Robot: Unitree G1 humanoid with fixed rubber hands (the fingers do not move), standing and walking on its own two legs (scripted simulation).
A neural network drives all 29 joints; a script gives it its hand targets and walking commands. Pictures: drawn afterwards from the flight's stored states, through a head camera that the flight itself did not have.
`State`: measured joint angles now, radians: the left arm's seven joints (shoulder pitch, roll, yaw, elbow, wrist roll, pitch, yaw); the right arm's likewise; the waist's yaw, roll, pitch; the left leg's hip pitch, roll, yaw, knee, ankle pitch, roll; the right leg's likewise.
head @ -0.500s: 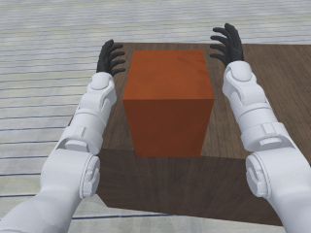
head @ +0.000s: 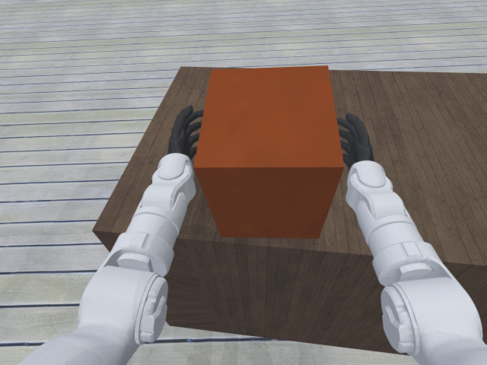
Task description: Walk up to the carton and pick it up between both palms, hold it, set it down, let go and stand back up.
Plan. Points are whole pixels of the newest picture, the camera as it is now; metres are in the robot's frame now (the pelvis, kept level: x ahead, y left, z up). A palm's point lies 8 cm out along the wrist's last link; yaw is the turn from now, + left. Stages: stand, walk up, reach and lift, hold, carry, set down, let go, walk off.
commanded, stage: reach and lift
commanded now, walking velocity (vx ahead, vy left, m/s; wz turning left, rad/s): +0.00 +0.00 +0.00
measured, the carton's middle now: (268, 160) +0.47 -0.02 +0.09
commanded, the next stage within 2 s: hold in 0.90 s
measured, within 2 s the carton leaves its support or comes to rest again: leaves its support in 0.58 s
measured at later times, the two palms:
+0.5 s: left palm (184, 152) +0.44 +0.12 +0.14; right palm (358, 137) +0.45 -0.17 +0.15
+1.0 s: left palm (169, 117) +0.45 +0.13 +0.20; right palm (360, 110) +0.45 -0.16 +0.20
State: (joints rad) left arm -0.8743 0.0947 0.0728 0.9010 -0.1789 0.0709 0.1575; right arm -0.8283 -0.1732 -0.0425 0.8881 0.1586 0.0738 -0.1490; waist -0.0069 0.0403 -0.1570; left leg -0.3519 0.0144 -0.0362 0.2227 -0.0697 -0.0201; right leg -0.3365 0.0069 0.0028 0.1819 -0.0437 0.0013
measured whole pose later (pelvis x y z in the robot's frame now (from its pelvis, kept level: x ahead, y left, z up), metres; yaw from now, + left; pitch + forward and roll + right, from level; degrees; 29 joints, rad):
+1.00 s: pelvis +0.01 -0.01 +0.00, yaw +1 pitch +15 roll +0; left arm -0.98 -0.01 0.47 0.78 0.23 0.25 0.05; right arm -0.99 0.00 -0.45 0.76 -0.23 0.22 -0.03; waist 0.01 0.05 -0.26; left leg -0.30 0.02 -0.05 0.01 0.04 -0.03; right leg -0.28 0.01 0.00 -0.04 0.06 -0.01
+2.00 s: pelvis -0.03 -0.01 +0.00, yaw +0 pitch +5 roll +0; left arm -0.85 -0.06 0.36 0.48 0.21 0.51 0.05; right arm -0.83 0.01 -0.38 0.52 -0.19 0.48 0.03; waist 0.00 0.04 -0.16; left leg -0.19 0.02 -0.02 0.05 0.05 -0.02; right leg -0.17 0.01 0.02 0.00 0.08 0.00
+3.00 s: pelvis -0.03 +0.00 +0.00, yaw +7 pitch +7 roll -1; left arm -0.95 0.03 0.38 0.67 0.26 0.49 -0.07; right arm -0.93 0.00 -0.46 0.64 -0.28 0.47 0.11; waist -0.07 0.03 -0.26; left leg -0.24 0.02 -0.02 0.02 0.10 -0.01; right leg -0.17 -0.01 -0.09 -0.04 0.08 0.00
